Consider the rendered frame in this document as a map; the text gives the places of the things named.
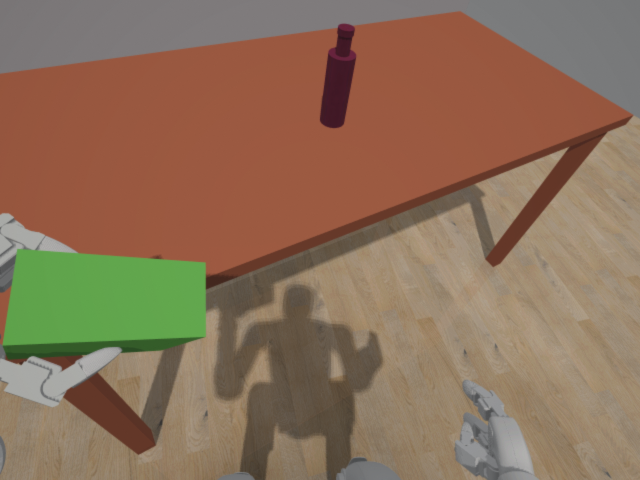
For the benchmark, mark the robot right shin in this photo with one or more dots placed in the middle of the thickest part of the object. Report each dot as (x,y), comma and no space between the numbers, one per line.
(357,459)

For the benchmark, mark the sponge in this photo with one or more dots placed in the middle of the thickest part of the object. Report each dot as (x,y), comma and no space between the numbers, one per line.
(70,304)

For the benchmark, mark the table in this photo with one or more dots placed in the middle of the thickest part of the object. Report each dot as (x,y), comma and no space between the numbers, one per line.
(217,154)

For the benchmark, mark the robot left hand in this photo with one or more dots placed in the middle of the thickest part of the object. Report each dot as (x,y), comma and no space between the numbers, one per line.
(36,379)

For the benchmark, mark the robot right hand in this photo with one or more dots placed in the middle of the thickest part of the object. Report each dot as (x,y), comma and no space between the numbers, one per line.
(501,446)

